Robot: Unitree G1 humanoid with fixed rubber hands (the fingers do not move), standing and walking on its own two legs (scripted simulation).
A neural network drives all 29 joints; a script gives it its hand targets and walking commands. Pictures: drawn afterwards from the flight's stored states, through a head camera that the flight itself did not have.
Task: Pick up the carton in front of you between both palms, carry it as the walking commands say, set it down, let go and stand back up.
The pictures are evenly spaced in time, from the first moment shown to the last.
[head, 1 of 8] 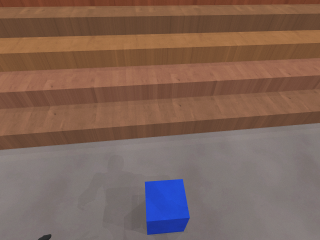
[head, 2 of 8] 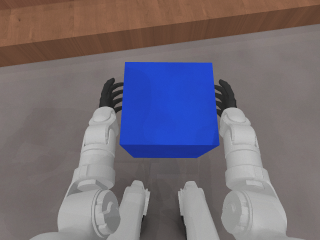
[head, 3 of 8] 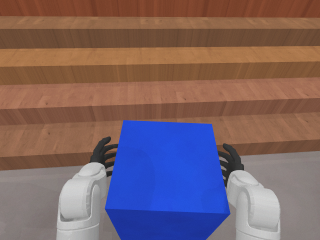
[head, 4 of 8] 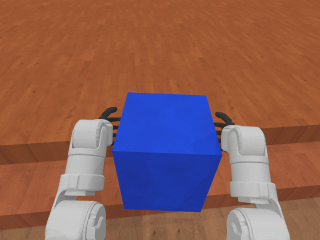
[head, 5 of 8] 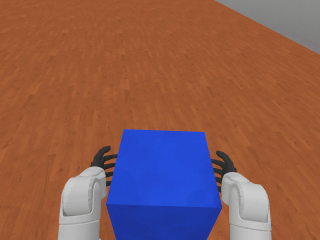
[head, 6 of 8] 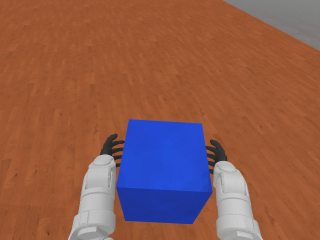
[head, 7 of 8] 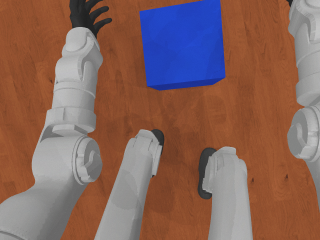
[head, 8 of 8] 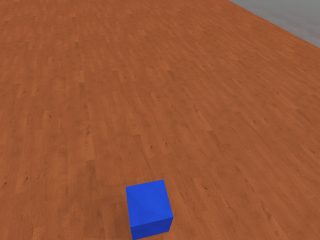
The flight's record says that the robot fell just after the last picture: no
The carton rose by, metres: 1.73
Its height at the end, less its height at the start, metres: +0.95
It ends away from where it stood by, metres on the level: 4.52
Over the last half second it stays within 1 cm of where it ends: yes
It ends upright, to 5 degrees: yes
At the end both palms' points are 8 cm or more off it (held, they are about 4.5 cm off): yes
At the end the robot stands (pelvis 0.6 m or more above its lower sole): yes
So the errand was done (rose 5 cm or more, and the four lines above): yes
